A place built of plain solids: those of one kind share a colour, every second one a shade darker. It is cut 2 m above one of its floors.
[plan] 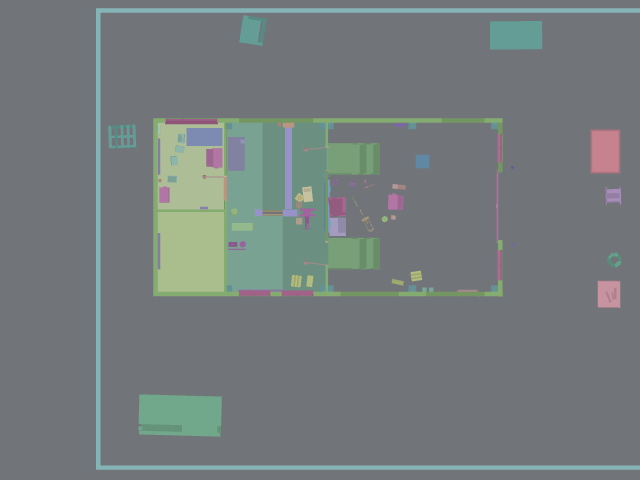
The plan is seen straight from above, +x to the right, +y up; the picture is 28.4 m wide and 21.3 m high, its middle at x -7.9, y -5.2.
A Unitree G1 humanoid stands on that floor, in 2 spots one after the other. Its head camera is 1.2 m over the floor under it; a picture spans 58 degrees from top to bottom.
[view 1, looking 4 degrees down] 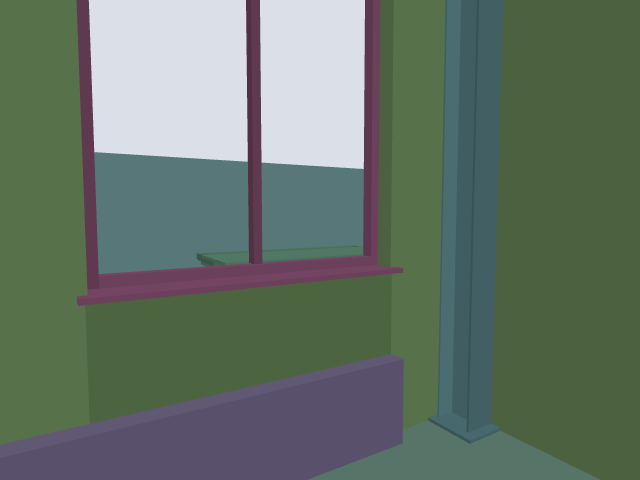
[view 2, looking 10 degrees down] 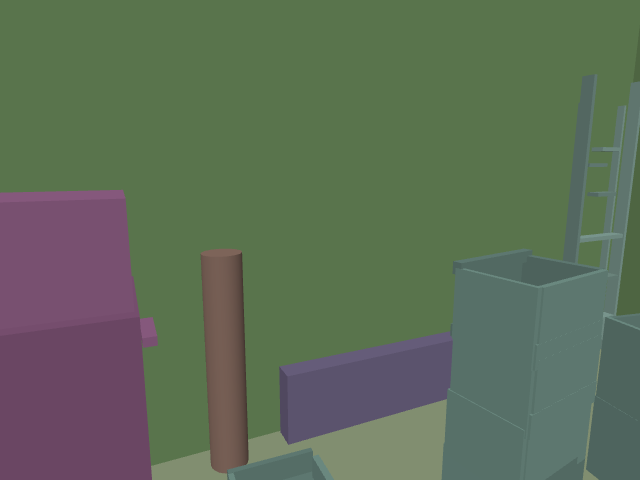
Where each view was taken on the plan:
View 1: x -10.00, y -5.80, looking -122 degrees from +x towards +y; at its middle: yard_bound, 11.11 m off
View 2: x -13.40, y -2.90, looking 155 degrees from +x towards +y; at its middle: wall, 1.91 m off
